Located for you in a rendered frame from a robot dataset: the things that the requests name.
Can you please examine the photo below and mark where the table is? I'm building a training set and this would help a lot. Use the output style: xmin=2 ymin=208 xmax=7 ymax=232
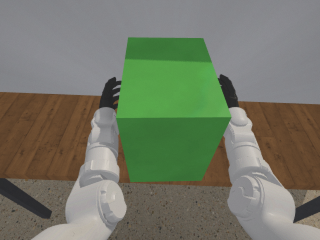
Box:
xmin=0 ymin=92 xmax=320 ymax=223

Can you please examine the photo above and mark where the left robot upper arm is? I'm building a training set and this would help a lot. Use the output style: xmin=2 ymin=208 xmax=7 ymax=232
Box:
xmin=31 ymin=179 xmax=127 ymax=240

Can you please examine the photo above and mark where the robot left forearm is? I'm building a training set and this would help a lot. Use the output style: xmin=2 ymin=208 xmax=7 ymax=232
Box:
xmin=65 ymin=107 xmax=120 ymax=217

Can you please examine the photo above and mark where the robot left hand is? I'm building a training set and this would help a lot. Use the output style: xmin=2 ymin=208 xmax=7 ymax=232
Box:
xmin=99 ymin=77 xmax=122 ymax=110

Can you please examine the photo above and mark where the robot right forearm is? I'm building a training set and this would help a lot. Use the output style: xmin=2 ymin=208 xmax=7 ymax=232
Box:
xmin=223 ymin=107 xmax=284 ymax=188

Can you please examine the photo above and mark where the carton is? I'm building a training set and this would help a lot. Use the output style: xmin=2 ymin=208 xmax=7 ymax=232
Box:
xmin=116 ymin=37 xmax=232 ymax=182

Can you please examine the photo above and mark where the right robot upper arm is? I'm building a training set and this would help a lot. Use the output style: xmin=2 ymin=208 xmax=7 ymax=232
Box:
xmin=227 ymin=175 xmax=320 ymax=240

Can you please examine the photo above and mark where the robot right hand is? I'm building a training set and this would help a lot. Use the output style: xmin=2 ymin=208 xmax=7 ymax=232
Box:
xmin=218 ymin=74 xmax=239 ymax=108

